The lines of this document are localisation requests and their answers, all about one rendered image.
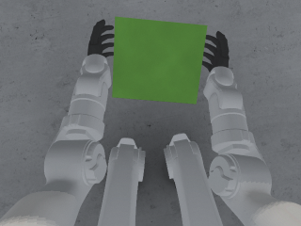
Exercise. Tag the robot left hand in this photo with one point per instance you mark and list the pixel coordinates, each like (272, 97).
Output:
(95, 46)

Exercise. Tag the robot right hand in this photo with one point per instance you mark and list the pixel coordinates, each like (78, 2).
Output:
(221, 51)

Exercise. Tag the left robot upper arm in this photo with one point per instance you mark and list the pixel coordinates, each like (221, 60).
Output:
(72, 168)

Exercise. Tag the left robot forearm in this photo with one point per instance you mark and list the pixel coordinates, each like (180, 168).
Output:
(88, 103)

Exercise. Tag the left robot shin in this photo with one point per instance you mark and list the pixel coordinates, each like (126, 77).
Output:
(115, 150)

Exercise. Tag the right robot forearm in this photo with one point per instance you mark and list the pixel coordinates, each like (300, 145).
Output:
(227, 115)

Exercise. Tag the right robot upper arm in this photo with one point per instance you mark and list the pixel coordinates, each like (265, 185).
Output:
(244, 184)

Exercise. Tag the robot right thigh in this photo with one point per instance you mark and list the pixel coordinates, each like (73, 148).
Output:
(196, 199)

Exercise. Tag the carton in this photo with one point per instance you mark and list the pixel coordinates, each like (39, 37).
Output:
(157, 60)

